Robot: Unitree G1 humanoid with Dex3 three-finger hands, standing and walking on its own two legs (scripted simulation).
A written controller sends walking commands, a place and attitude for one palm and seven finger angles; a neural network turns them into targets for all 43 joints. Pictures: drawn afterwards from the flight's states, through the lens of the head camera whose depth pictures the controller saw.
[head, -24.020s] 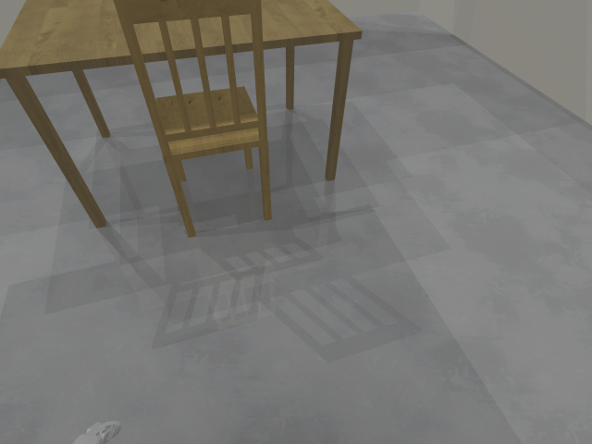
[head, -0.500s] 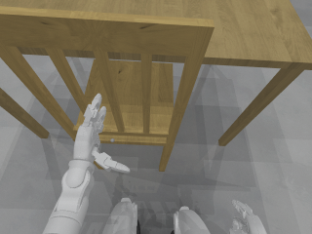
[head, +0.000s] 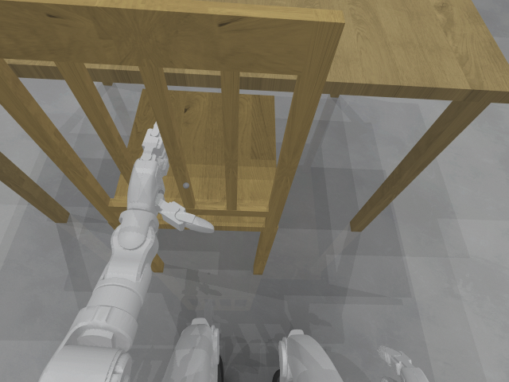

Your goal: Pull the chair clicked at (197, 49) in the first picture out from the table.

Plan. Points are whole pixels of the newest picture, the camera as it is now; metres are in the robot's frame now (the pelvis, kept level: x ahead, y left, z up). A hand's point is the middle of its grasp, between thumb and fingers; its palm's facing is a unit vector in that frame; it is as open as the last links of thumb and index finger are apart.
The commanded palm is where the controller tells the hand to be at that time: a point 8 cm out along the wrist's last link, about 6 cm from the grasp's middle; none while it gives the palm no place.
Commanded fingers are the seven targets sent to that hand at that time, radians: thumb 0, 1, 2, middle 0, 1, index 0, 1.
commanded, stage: push the fingers through the gap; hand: left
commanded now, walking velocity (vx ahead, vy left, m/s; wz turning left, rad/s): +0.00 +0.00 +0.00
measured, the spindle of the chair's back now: (176, 155) +0.45 +0.12 +0.05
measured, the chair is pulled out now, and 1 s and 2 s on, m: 0.00 0.00 0.03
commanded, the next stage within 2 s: hook a spindle and tug to test in 0.46 s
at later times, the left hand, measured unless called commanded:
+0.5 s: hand (190, 191) +0.40 +0.10 +0.02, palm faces -0.05 -1.00 -0.02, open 17.0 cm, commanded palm +0.39 +0.15 +0.03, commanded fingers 0.00 -0.50 0.30 -0.06 -0.08 -0.06 -0.08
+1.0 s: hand (187, 184) +0.41 +0.10 +0.02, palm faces -0.06 -1.00 -0.04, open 14.4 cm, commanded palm +0.39 +0.15 +0.03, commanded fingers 0.00 -0.05 0.49 -0.46 -1.34 -0.46 -1.34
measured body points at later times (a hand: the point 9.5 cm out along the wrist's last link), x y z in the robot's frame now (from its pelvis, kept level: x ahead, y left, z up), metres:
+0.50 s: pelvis +0.00 -0.01 +0.00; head +0.12 +0.00 +0.44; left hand +0.40 +0.15 +0.03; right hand +0.10 -0.27 -0.12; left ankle +0.05 +0.10 -0.62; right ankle +0.00 -0.12 -0.62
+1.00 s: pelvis +0.00 -0.01 +0.00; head +0.12 +0.00 +0.44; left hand +0.41 +0.16 +0.03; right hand +0.09 -0.27 -0.12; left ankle +0.05 +0.10 -0.62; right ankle +0.00 -0.12 -0.62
